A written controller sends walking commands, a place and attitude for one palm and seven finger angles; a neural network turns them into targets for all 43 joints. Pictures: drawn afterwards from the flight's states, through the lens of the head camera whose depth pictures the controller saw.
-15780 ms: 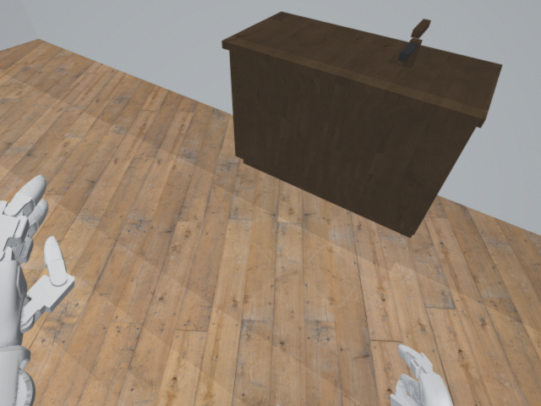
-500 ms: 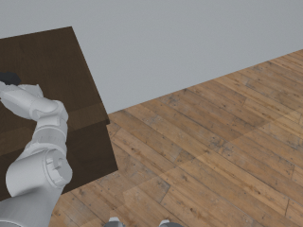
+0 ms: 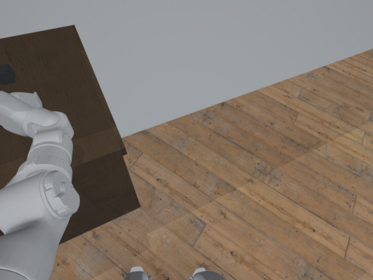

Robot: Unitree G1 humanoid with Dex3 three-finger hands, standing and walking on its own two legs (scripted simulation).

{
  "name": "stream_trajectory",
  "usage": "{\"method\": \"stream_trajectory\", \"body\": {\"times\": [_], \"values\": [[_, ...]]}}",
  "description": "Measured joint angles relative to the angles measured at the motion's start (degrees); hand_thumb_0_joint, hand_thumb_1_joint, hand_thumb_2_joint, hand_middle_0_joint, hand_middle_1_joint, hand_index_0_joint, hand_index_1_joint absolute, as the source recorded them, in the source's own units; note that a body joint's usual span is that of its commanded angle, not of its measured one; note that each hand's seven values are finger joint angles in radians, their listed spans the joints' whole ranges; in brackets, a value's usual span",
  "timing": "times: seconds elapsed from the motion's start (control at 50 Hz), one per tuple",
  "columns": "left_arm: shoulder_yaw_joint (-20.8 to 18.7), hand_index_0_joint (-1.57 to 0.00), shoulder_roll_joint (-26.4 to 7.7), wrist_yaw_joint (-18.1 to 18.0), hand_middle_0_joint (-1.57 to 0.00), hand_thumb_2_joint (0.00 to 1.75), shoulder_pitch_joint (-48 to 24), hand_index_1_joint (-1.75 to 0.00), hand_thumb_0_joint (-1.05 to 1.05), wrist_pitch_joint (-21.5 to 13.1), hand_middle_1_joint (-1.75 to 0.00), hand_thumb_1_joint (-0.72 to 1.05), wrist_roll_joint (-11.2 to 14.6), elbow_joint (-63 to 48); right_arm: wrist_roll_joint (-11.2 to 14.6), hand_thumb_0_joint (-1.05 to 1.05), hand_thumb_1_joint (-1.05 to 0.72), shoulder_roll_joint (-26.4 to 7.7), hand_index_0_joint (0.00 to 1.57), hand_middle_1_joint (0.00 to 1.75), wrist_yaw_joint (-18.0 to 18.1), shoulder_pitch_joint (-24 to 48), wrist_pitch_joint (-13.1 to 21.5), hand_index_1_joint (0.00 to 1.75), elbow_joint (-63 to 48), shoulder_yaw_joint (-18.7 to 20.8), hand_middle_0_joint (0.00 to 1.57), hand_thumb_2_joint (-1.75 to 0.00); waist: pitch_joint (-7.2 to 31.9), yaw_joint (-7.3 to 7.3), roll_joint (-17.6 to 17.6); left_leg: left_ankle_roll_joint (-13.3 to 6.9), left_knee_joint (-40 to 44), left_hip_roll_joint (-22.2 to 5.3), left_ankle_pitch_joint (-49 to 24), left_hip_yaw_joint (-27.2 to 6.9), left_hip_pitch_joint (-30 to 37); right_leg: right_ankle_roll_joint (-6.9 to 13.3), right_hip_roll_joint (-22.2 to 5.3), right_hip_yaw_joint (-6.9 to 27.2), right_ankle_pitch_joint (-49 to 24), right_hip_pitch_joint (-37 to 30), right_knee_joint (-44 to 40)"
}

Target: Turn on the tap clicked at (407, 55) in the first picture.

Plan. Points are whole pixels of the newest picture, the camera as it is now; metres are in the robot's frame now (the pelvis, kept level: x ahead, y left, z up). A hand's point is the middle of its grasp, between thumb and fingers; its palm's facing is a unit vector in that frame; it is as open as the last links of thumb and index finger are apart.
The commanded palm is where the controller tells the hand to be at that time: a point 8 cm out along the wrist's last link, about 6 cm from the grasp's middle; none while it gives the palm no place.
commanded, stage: lift the hand up off the lever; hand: left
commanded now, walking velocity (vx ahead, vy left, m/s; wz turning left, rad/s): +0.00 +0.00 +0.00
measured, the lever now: (5, 74) +0.56 +0.33 +0.09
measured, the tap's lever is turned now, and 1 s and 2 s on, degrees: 82 86 86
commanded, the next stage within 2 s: none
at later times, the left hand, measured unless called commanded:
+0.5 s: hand (22, 93) +0.51 +0.28 +0.08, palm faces +0.84 -0.52 -0.13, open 7.8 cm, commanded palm +0.45 +0.29 +0.10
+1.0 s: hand (18, 91) +0.49 +0.28 +0.10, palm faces +0.83 -0.54 -0.10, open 7.8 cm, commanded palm +0.44 +0.29 +0.12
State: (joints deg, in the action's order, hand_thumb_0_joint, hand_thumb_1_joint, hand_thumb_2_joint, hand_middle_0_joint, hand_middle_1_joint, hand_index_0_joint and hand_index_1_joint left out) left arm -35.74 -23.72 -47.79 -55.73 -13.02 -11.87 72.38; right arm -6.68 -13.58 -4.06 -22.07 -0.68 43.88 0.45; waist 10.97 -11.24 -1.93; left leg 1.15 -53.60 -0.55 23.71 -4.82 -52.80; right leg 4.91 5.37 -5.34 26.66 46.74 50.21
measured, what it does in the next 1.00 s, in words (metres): stands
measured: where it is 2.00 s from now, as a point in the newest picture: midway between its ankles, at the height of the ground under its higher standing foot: outside the picture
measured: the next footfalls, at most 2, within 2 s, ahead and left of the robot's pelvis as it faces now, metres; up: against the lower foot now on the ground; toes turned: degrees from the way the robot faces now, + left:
none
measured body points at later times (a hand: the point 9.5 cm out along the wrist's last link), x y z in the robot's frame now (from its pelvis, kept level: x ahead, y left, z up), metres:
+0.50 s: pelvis +0.01 +0.01 +0.01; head +0.10 +0.03 +0.45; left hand +0.46 +0.31 +0.09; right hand -0.02 -0.24 -0.11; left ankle +0.01 +0.13 -0.68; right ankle -0.04 -0.07 -0.68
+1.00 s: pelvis +0.01 +0.02 +0.02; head +0.08 +0.04 +0.46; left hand +0.44 +0.30 +0.11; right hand +0.00 -0.23 -0.11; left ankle +0.01 +0.13 -0.68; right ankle -0.04 -0.07 -0.68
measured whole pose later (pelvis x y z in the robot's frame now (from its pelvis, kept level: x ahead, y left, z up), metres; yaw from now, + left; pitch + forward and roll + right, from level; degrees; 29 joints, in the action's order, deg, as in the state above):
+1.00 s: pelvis +0.01 +0.02 +0.02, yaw +0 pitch +17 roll -2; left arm -32.4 -17.1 -46.0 -50.1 -9.6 -8.2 63.4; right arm -6.1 -13.1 -5.0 -21.9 -2.2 44.7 1.4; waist 10.0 -8.4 -2.2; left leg -0.6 -48.2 0.5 22.6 -3.6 -43.0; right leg 3.1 4.2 -3.9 24.9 36.4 43.7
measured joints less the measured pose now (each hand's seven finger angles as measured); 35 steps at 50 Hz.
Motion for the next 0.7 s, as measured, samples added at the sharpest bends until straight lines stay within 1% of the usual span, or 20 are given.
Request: {"method": "stream_trajectory", "body": {"times": [0.08,0.16,0.32,0.42,0.5,0.66,0.7], "values": [[-0.69,-0.08,-0.57,0.33,-0.15,0.9,-0.44,-0.13,0.01,0.13,-0.15,0.89,-0.13,-0.12,-0.04,0.0,-0.91,-0.05,0.2,0.29,-0.29,-0.56,-0.17,0.3,-0.31,0.02,0.2,-0.9,0.14,-0.25,0.01,-0.08,0.02,-0.15,0.12,0.26,-0.31,-0.12,0.12,0.28,-0.08,0.35,-0.16],[-0.87,-0.08,0.15,0.29,-0.15,0.9,0.6,-0.13,0.01,-0.07,-0.15,0.89,0.06,-1.17,0.08,0.0,-0.91,-0.11,0.2,0.29,-0.6,-1.37,-0.5,0.3,-0.38,0.11,0.2,-0.9,-0.07,-0.1,-0.13,-0.27,0.51,-0.22,0.18,0.56,0.55,-0.3,0.16,0.62,-0.21,-0.51,-0.82],[-1.74,-0.11,1.36,1.34,-0.15,0.9,3.01,-0.14,0.01,0.73,-0.15,0.89,0.79,-3.34,0.21,0.0,-0.91,0.1,0.2,0.29,-0.83,-2.16,-0.84,0.3,0.06,0.3,0.2,-0.9,-0.21,0.08,-0.21,-0.65,1.81,-0.23,0.16,1.06,3.24,-0.65,0.13,1.21,-0.56,-3.25,-2.47],[-0.66,-0.14,1.61,1.56,-0.15,0.9,3.8,-0.15,0.01,0.99,-0.15,0.89,1.14,-4.54,0.26,0.0,-0.91,0.21,0.2,0.29,-1.03,-2.09,-0.77,0.3,0.42,0.51,0.2,-0.9,-0.3,0.39,-0.16,-0.91,2.23,-0.05,0.19,1.06,4.54,-0.89,-0.03,1.23,-0.63,-4.73,-3.19],[0.3,-0.15,1.97,2.06,-0.15,0.9,4.08,-0.15,0.01,1.37,-0.15,0.89,1.93,-5.04,0.36,0.0,-0.91,0.2,0.2,0.29,-1.12,-1.84,-0.85,0.3,0.57,0.62,0.2,-0.9,-0.25,0.82,-0.13,-1.12,2.7,0.21,0.08,0.95,5.43,-1.13,-0.26,1.15,-0.77,-5.82,-3.91],[2.28,-0.15,4.57,1.98,-0.15,0.9,5.15,-0.15,0.01,1.79,-0.15,0.9,3.26,-6.82,0.4,0.0,-0.91,0.11,0.2,0.29,-1.36,-0.89,-1.08,0.3,0.75,0.88,0.2,-0.9,-0.33,1.94,-0.12,-1.56,3.75,0.74,-0.25,0.92,7.34,-1.61,-0.77,1.13,-1.11,-7.99,-5.26],[2.47,-0.15,5.11,1.76,-0.15,0.9,5.16,-0.15,0.01,1.89,-0.15,0.9,3.15,-6.91,0.38,0.0,-0.91,0.14,0.2,0.29,-1.36,-0.5,-1.08,0.3,0.76,0.9,0.2,-0.9,-0.35,2.04,-0.09,-1.65,3.84,0.85,-0.3,0.92,7.59,-1.7,-0.88,1.12,-1.13,-8.26,-5.35]]}}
